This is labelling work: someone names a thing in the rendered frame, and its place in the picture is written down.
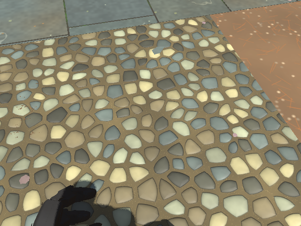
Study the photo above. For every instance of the robot left hand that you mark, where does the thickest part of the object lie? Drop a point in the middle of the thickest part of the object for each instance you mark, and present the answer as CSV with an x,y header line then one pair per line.
x,y
52,212

